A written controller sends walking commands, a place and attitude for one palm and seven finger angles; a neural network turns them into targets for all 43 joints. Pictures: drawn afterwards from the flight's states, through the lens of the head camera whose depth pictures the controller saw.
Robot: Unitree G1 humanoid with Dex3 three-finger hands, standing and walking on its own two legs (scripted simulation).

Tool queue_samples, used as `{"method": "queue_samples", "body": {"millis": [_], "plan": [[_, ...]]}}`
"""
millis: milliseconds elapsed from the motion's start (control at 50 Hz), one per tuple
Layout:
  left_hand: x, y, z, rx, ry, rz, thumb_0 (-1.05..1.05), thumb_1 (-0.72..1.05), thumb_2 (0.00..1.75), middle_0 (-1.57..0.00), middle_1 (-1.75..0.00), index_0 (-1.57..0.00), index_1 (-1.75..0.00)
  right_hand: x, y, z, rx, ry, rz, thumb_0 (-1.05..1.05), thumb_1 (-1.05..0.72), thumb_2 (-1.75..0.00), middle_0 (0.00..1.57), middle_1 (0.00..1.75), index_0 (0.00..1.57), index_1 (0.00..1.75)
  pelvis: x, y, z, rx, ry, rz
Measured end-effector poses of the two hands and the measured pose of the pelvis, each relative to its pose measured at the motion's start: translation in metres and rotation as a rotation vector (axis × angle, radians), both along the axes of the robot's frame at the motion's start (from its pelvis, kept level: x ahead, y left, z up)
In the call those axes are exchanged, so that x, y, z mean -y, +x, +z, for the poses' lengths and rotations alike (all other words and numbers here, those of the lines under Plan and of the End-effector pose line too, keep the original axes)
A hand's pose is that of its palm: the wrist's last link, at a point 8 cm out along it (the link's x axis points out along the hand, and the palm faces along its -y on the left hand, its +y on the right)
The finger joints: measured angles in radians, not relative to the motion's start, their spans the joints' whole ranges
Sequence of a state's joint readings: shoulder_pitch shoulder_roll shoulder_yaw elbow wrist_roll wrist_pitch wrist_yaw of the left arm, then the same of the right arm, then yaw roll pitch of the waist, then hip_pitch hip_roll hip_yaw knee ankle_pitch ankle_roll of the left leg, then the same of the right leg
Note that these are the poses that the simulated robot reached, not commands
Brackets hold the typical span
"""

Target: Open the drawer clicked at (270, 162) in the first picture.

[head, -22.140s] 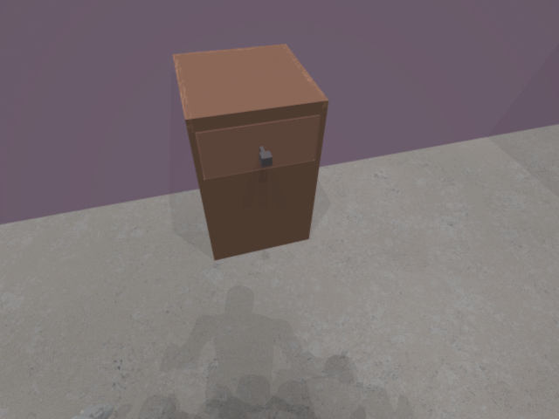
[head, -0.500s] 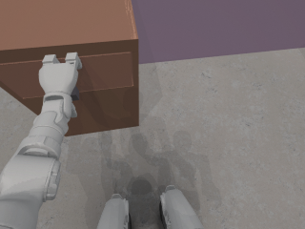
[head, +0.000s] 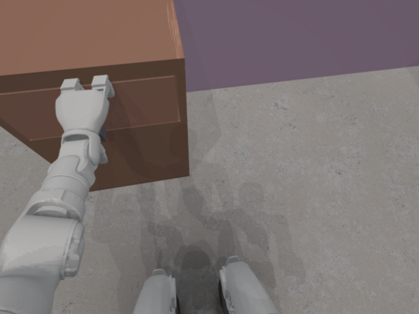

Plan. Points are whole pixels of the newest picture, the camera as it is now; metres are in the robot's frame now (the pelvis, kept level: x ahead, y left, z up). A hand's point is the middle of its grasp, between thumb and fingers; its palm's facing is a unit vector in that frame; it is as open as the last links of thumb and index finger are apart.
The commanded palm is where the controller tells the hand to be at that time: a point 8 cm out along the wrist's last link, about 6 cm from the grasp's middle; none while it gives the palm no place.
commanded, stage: move the hooked fingers above the handle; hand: left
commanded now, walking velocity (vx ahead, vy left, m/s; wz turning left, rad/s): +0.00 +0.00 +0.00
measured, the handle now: (95, 125) +0.54 +0.21 -0.09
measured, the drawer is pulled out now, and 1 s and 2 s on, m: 0.00 0.00 0.00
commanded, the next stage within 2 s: lower the fingers behind the handle in 1.50 s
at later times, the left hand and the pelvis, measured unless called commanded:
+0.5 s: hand (95, 120) +0.51 +0.19 -0.02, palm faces +0.04 -0.04 -1.00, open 13.8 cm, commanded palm +0.49 +0.21 +0.02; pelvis -0.01 +0.00 -0.01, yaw +0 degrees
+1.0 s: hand (90, 120) +0.51 +0.20 -0.02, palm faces +0.02 -0.03 -1.00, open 13.8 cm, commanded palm +0.49 +0.21 +0.02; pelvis -0.01 +0.00 -0.01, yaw +1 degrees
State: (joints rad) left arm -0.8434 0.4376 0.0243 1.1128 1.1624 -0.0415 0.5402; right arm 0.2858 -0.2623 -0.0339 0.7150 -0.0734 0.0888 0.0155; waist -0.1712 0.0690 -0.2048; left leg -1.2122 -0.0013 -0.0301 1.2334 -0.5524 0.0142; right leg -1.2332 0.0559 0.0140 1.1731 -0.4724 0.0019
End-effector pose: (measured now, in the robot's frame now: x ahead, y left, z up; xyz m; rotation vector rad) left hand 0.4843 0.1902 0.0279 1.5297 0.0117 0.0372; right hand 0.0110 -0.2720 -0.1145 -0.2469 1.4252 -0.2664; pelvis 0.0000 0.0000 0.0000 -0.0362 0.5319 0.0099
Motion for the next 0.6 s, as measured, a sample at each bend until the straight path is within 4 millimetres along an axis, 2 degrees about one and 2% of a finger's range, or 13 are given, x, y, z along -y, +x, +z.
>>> {"method": "queue_samples", "body": {"millis": [100, 180, 260, 400, 520, 600], "plan": [[-0.029, -0.012, -0.006, -0.037, 0.063, 0.123, 0.00, -0.49, 0.30, -0.34, -1.23, -0.32, -1.20, -0.005, -0.002, -0.008, -0.014, 0.034, -0.009, 0.01, -0.91, -0.90, 0.20, 0.30, 0.20, 0.30, 0.000, -0.004, 0.002, 0.006, 0.009, -0.007], [-0.048, -0.019, 0.000, -0.104, 0.068, 0.170, 0.00, -0.49, 0.30, -0.33, -1.22, -0.32, -1.20, -0.010, 0.001, -0.005, -0.008, 0.045, -0.003, 0.01, -0.91, -0.90, 0.20, 0.30, 0.20, 0.30, 0.001, -0.005, 0.008, 0.015, 0.009, 0.006], [-0.040, -0.017, 0.010, -0.137, 0.045, 0.097, 0.00, -0.49, 0.30, -0.32, -1.21, -0.32, -1.20, -0.010, 0.005, 0.004, 0.012, 0.023, 0.014, 0.01, -0.91, -0.90, 0.20, 0.30, 0.20, 0.30, 0.001, -0.003, 0.012, 0.025, 0.000, 0.029], [0.002, 0.005, 0.011, -0.069, -0.030, -0.050, 0.00, -0.49, 0.30, -0.32, -1.21, -0.32, -1.20, 0.000, 0.004, 0.011, 0.038, -0.039, 0.016, 0.01, -0.91, -0.90, 0.20, 0.30, 0.20, 0.30, -0.001, -0.002, 0.003, 0.006, -0.016, 0.034], [-0.002, 0.001, -0.001, 0.021, 0.023, 0.003, 0.00, -0.49, 0.30, -0.36, -1.26, -0.32, -1.21, -0.001, -0.007, -0.004, 0.004, -0.018, 0.009, 0.01, -0.91, -0.90, 0.20, 0.30, 0.20, 0.30, -0.003, -0.009, -0.007, -0.005, -0.008, 0.008], [-0.024, -0.004, -0.012, -0.040, 0.071, 0.118, 0.00, -0.49, 0.30, -0.35, -1.24, -0.32, -1.21, -0.009, -0.013, -0.012, -0.008, 0.017, -0.008, 0.01, -0.91, -0.90, 0.20, 0.30, 0.20, 0.30, -0.004, -0.015, -0.007, -0.004, 0.000, -0.001]]}}
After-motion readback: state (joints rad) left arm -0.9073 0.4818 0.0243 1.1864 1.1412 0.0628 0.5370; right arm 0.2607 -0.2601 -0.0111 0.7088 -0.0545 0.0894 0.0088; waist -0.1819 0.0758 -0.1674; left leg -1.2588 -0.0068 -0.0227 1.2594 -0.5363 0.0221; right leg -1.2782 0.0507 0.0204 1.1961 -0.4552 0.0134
